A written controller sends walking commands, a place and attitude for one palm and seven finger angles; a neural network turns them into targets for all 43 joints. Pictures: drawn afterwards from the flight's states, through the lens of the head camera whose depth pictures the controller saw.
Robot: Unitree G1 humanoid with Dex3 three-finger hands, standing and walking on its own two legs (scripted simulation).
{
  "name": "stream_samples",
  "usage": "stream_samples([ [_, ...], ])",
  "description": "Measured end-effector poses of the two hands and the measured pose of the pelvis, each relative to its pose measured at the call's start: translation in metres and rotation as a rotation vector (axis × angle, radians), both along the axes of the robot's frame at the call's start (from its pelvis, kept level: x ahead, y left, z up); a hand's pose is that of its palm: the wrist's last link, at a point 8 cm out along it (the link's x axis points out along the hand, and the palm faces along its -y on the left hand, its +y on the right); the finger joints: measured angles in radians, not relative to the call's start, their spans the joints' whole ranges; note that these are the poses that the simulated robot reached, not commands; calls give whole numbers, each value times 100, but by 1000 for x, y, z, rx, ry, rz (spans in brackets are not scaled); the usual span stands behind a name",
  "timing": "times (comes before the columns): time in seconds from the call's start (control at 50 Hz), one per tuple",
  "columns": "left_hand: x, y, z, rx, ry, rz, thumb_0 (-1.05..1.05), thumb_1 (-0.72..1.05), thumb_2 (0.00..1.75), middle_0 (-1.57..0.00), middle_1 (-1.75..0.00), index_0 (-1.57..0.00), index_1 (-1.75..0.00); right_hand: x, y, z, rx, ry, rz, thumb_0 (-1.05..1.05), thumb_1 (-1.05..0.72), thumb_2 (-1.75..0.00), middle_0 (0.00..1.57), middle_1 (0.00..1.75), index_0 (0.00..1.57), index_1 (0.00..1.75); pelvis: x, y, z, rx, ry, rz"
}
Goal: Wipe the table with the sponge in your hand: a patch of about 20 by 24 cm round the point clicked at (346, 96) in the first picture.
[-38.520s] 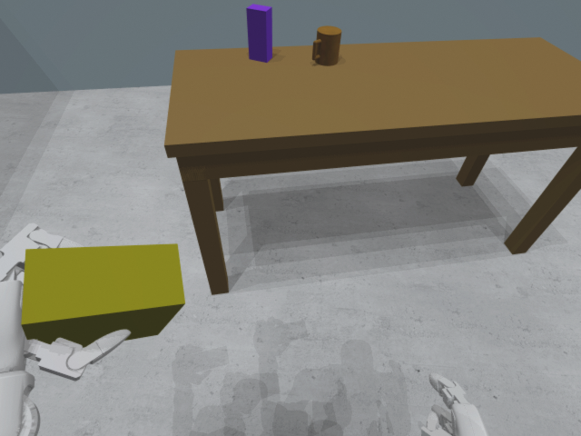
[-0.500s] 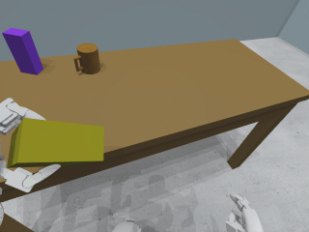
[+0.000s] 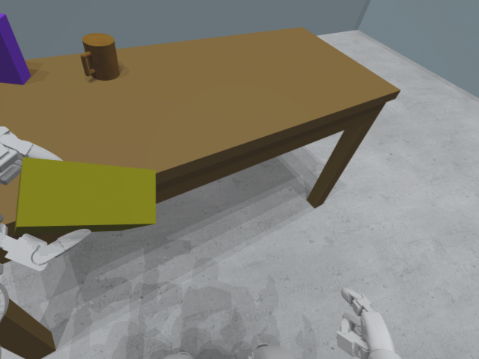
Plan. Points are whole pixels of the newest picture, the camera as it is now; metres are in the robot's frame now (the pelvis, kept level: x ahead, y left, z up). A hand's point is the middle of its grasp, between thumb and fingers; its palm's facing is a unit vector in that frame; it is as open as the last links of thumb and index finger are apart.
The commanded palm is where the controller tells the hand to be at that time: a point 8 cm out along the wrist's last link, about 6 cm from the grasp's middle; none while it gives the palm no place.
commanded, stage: stop stepping back and stand still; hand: left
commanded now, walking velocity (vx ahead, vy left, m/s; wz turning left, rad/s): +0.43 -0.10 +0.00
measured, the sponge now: (102, 203) +0.27 +0.21 +0.15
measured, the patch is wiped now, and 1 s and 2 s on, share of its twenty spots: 1.00 1.00 1.00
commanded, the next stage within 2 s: none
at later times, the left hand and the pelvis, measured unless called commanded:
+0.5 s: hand out of the picture -0.01 +0.27 +0.18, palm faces +0.43 -0.89 -0.17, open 10.5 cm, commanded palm -0.07 +0.30 +0.20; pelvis -0.22 +0.01 -0.02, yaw +3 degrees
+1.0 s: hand out of the picture -0.18 +0.22 +0.16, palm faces +0.32 -0.87 -0.38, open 10.5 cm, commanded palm -0.22 +0.27 +0.20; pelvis -0.37 -0.02 -0.01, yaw +3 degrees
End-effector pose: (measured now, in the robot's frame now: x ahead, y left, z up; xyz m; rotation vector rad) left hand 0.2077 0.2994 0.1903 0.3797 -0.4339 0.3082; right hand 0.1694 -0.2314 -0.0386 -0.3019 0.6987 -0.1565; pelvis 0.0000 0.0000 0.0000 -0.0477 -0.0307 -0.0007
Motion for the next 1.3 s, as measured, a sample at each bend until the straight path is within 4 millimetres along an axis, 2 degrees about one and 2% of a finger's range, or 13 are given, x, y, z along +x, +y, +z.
stream_samples([
  [0.08, -42, -13, -6, 6, 111, -56, -1, -55, 106, -67, -130, -71, -130, -58, -4, 12, 23, -16, -52, 1, -90, -90, 20, 30, 20, 30, -33, 3, 9, -23, -2, -20],
  [0.18, -111, -27, 11, 50, 138, -104, -1, -56, 106, -67, -130, -71, -130, -121, -7, 10, 18, 58, -86, 1, -90, -90, 20, 30, 20, 30, -64, 2, 22, -36, 14, -12],
  [0.28, -170, -7, 33, 180, 78, 44, -1, -56, 107, -68, -130, -72, -129, -152, -3, -15, 24, 66, -16, 1, -90, -90, 20, 30, 20, 30, -109, 0, 11, -6, 7, 34],
  [0.36, -211, 10, 26, 88, -11, 109, -1, -56, 107, -68, -130, -72, -130, -173, 3, -35, 47, 49, 2, 2, -90, -90, 20, 30, 20, 30, -149, 6, -5, -63, -36, 63],
  [0.48, -254, 13, -7, -101, -70, 75, -1, -56, 107, -67, -130, -71, -130, -209, 22, -10, 46, -97, 43, 2, -90, -90, 21, 30, 20, 30, -207, 10, -16, -3, 47, 52],
  [0.54, -278, 4, -17, -52, -59, 9, -1, -56, 107, -67, -131, -71, -130, -229, 28, -12, 37, -189, 40, 2, -90, -90, 21, 30, 20, 30, -243, 18, -32, 54, 46, 28],
  [0.6, -302, -5, -6, 67, -17, -25, -1, -56, 107, -68, -130, -72, -130, -262, 34, -13, 97, -221, 7, 1, -90, -90, 20, 30, 20, 30, -263, 17, -29, 101, 13, -17],
  [0.74, -347, -4, 43, 136, -64, 70, -1, -56, 107, -68, -130, -72, -129, -345, 34, -49, 192, -2, 17, 1, -90, -90, 21, 30, 20, 30, -297, 4, -6, 39, 36, 34],
  [0.84, -371, -9, 22, 103, 45, 140, -1, -56, 107, -68, -131, -71, -130, -384, 8, -78, 184, 110, 7, 2, -90, -90, 21, 30, 20, 30, -332, -7, -15, -37, 2, 78],
  [0.98, -417, -36, -20, 22, 184, 26, -1, -56, 107, -68, -131, -72, -130, -407, -31, -39, 77, 70, -39, 2, -90, -90, 21, 30, 20, 30, -364, -17, -6, 13, 62, 46],
  [1.14, -450, -29, 5, 110, 73, 69, -1, -57, 107, -68, -130, -72, -130, -406, -37, -8, 16, -151, -62, 2, -90, -90, 20, 30, 20, 30, -398, -15, -10, 103, 38, -2],
  [1.24, -451, -26, 31, 87, 47, 129, -1, -57, 107, -68, -130, -72, -130, -420, -17, -24, 141, -114, -30, 1, -90, -90, 20, 30, 20, 30, -402, -18, 4, 64, 35, 53],
  [1.3, -457, -31, 30, 85, 58, 161, -1, -56, 107, -68, -131, -72, -130, -430, -10, -43, 176, -34, 12, 1, -90, -90, 20, 30, 20, 30, -407, -27, 0, 52, 29, 80],
])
